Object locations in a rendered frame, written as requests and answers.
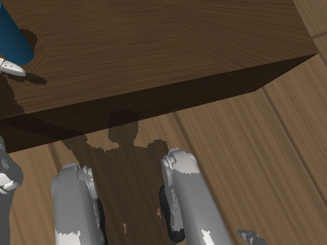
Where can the right robot hand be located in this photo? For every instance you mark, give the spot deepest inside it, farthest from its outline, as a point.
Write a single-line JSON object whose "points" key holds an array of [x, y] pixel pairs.
{"points": [[251, 237]]}

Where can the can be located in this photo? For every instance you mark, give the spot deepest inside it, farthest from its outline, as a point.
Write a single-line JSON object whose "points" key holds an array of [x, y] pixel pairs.
{"points": [[13, 45]]}

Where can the left robot arm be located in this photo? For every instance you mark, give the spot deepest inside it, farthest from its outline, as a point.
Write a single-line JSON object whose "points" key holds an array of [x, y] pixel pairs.
{"points": [[11, 177]]}

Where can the right robot foot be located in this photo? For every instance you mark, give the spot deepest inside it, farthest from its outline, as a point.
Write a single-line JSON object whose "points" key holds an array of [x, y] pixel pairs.
{"points": [[175, 236]]}

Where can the left robot foot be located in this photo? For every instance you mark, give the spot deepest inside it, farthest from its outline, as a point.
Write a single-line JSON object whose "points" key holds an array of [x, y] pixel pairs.
{"points": [[102, 222]]}

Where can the left robot hand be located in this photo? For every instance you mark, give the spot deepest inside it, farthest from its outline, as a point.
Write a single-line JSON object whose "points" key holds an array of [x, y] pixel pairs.
{"points": [[11, 68]]}

